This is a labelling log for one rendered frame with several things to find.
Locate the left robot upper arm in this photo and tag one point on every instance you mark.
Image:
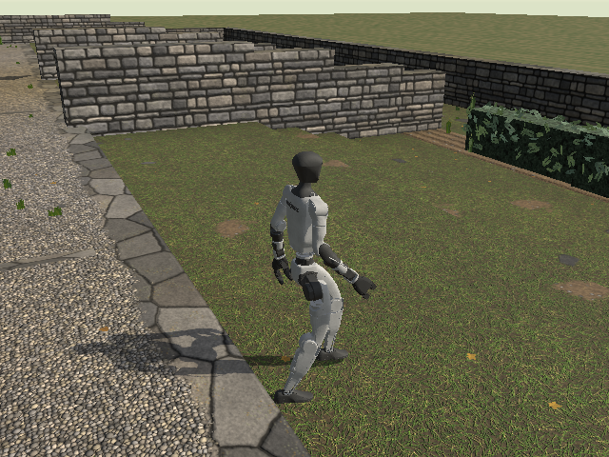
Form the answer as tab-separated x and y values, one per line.
277	221

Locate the right robot upper arm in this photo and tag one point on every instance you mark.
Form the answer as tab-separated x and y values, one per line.
318	211

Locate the humanoid robot torso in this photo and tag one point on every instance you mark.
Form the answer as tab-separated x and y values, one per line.
299	229

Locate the robot left hand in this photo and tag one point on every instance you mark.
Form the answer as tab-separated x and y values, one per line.
282	263

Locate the robot head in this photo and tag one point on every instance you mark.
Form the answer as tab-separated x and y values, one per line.
307	165

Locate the robot right hand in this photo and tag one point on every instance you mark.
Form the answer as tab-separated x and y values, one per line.
362	285

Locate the robot left forearm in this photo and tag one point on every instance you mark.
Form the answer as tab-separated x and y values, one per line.
277	243

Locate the robot right forearm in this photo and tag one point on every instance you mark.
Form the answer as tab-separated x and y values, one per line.
325	252

